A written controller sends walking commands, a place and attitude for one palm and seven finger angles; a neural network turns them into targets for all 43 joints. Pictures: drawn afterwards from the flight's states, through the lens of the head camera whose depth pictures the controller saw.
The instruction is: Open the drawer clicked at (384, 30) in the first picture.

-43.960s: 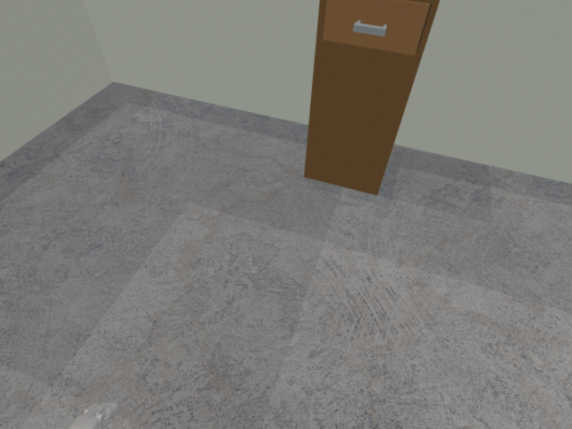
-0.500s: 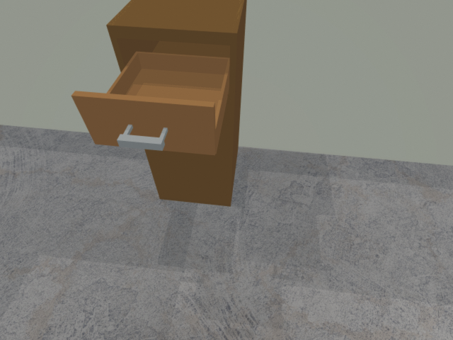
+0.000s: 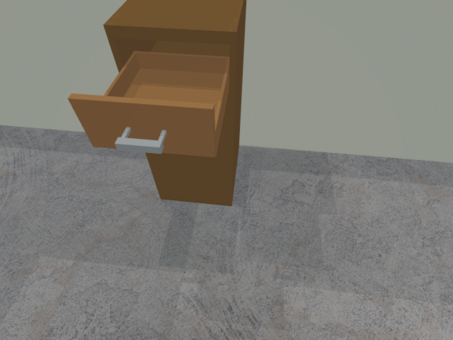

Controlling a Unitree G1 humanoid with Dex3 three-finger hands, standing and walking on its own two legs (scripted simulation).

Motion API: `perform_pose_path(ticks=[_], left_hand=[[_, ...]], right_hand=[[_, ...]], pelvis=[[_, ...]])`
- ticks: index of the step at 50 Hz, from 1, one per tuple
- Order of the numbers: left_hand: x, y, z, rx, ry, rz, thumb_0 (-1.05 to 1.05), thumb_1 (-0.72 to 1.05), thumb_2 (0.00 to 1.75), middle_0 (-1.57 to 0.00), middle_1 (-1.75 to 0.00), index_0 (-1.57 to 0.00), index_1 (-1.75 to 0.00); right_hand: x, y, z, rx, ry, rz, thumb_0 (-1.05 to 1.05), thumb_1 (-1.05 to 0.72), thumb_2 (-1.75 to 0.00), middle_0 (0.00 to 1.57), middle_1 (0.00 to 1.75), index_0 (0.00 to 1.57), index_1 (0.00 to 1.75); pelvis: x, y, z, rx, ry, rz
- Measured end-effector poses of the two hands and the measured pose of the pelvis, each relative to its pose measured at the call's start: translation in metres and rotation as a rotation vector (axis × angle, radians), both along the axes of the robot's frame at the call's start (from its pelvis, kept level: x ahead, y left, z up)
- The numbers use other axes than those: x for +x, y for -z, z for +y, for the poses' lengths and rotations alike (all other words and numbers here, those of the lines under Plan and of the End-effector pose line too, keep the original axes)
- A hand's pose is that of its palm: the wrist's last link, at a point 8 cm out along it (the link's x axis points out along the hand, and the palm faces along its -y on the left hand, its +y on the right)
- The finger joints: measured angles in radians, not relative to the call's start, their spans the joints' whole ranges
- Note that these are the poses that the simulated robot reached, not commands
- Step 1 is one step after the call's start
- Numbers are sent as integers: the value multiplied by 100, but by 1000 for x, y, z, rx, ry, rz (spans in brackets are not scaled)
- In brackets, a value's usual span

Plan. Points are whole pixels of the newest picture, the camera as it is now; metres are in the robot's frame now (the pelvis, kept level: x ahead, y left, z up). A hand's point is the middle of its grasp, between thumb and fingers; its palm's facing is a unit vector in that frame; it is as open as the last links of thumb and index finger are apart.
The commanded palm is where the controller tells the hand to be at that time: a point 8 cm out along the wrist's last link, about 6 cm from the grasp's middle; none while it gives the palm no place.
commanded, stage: look to check the result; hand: left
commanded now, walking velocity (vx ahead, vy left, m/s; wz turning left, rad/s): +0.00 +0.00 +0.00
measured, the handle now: (142, 139) +0.54 +0.24 +0.01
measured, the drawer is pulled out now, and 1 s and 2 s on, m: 0.30 0.30 0.30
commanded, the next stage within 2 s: stand and wait in 0.06 s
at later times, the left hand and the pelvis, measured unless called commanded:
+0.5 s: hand out of the picture +0.02 +0.17 -0.17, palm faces +0.04 -0.98 -0.20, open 7.4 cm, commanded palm none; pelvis +0.01 -0.01 +0.00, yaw +0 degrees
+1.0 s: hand out of the picture +0.03 +0.16 -0.17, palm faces +0.05 -0.98 -0.20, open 7.4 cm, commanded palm none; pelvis +0.02 -0.01 +0.00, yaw +0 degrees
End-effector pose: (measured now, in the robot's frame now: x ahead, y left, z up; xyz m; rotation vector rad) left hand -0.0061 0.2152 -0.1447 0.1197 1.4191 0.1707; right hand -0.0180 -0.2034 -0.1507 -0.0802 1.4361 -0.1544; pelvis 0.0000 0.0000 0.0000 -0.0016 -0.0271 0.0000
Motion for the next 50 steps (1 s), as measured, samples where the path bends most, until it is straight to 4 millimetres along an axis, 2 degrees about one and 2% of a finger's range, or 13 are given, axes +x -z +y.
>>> perform_pose_path(ticks=[20,50], left_hand=[[22,-3,2,16,8,-25,0,91,90,-20,-30,-20,-30],[31,-4,-4,20,2,-22,0,91,90,-20,-30,-20,-30]], right_hand=[[17,-1,-11,-10,-9,-6,0,-91,-90,20,29,20,30],[30,-1,-20,-16,-19,-5,0,-91,-90,20,29,20,30]], pelvis=[[12,-1,-6,1,-4,-2],[22,-2,-13,2,-7,2]])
